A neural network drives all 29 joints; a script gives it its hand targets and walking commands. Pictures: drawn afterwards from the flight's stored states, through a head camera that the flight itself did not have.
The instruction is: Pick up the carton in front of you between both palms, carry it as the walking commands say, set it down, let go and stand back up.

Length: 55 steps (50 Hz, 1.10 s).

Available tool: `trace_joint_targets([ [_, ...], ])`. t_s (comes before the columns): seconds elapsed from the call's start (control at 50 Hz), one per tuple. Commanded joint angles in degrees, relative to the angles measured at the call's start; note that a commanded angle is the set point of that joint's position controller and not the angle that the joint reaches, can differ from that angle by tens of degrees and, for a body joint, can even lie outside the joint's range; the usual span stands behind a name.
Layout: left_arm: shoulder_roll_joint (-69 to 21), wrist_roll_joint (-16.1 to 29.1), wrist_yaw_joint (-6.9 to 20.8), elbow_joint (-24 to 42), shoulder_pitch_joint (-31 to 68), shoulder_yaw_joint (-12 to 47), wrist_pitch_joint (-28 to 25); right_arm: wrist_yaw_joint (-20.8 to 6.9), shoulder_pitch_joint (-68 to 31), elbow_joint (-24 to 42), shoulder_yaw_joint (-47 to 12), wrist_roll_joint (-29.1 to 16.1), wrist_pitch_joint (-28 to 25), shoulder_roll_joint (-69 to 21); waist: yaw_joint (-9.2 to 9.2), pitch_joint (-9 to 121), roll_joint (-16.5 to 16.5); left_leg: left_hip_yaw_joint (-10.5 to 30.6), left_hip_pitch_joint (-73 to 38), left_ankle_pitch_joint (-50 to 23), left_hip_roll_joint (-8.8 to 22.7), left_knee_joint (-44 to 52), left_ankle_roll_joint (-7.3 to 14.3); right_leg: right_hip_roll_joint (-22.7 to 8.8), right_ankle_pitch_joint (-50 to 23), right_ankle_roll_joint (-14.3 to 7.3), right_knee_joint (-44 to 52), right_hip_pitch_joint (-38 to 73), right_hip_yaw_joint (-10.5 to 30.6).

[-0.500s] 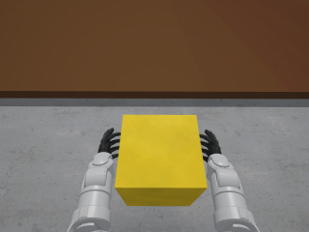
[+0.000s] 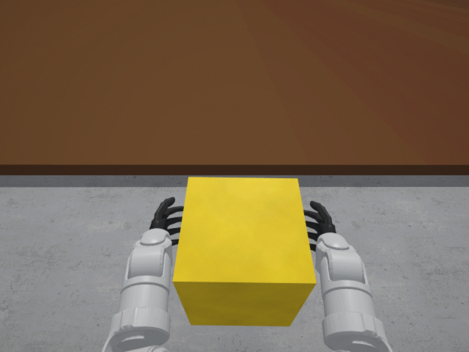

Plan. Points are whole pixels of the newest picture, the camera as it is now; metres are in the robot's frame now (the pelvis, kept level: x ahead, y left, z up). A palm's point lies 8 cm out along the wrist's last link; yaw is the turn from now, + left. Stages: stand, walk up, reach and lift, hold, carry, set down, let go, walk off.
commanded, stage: reach and lift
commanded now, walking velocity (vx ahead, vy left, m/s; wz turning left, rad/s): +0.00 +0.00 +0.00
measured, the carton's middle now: (241, 255) +0.31 +0.00 -0.05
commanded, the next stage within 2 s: hold in 0.66 s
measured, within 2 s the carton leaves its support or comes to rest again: neither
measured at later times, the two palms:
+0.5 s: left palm (160, 230) +0.31 +0.15 +0.04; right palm (326, 233) +0.31 -0.15 +0.04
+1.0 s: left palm (157, 229) +0.29 +0.15 +0.06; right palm (331, 234) +0.29 -0.15 +0.05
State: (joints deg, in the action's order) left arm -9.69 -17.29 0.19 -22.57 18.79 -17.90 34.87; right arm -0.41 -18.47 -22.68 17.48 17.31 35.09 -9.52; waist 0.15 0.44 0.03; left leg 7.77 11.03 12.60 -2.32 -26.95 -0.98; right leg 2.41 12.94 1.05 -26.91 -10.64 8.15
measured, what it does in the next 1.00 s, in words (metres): stands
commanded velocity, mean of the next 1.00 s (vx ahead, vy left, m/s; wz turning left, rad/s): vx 0.00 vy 0.00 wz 0.00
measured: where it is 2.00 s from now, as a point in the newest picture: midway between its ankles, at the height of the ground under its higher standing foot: outside the picture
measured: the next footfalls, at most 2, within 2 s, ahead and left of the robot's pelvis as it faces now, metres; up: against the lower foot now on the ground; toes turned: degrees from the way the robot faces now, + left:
none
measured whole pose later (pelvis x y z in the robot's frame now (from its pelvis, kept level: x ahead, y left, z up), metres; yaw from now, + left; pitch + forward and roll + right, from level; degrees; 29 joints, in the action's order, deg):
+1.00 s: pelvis +0.01 +0.00 +0.01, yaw +0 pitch -7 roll +0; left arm -8.9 -16.3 0.3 -14.4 16.0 -13.4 43.6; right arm -0.4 -15.6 -14.4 13.1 16.2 44.0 -8.8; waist 0.0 -0.2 0.1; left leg 7.6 3.0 10.7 -1.8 -20.7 -0.9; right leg 2.0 11.0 0.8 -20.7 -2.7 7.8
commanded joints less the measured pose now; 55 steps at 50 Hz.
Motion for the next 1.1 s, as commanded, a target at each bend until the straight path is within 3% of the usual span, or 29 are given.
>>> trace_joint_targets([
  [0.0, -56.1, 13.5, 14.8, -1.8, 30.5, 32.4, -1.0, -14.6, -32.1, -0.6, -32.1, -13.5, -1.5, -55.1, -0.15, 14.2, 0.0, -4.4, -5.0, -3.0, -2.8, 5.0, 0.5, 3.0, -2.5, -0.6, 5.3, 2.5, -4.6],
  [0.36, -54.1, 14.8, 14.4, 4.3, 23.6, 34.4, 1.2, -13.9, -25.1, 5.3, -34.4, -15.2, 0.9, -54.2, -0.02, 15.2, 0.1, -4.2, -8.9, -13.1, -3.5, 7.0, -0.1, 3.4, -13.4, 0.3, 7.1, 7.6, -4.3],
  [0.62, -53.5, 15.7, 14.3, 7.3, 22.5, 35.5, 3.0, -13.8, -23.8, 8.2, -35.3, -16.0, 2.7, -53.7, -0.06, 13.8, 0.0, -4.0, -9.9, -13.9, -3.6, 7.7, -0.2, 3.5, -14.0, 0.3, 7.9, 8.6, -4.2],
  [0.72, -54.4, 18.3, 14.0, 12.4, 22.4, 39.7, 4.6, -13.6, -23.7, 13.6, -39.3, -18.5, 4.3, -53.8, -0.39, 16.5, 0.0, -3.5, -12.5, -17.8, -3.6, 8.1, -0.3, 3.6, -17.7, 0.4, 8.5, 10.9, -4.0],
  [0.86, -51.4, 15.7, 13.7, 9.5, 21.7, 35.3, 7.5, -13.6, -23.4, 10.7, -35.1, -16.1, 7.1, -50.5, -0.08, 7.9, -0.2, -4.2, -9.5, -7.9, -3.2, 10.1, -0.1, 3.3, -7.6, -0.1, 10.2, 8.1, -4.4],
  [1.08, -53.4, 16.1, 14.5, 8.0, 27.7, 35.4, 6.6, -14.4, -29.4, 9.4, -35.3, -16.4, 6.2, -52.5, -0.1, 10.9, -0.1, -4.4, -9.7, -5.1, -2.9, 9.1, 0.2, 3.1, -4.9, -0.2, 9.4, 7.8, -4.7],
])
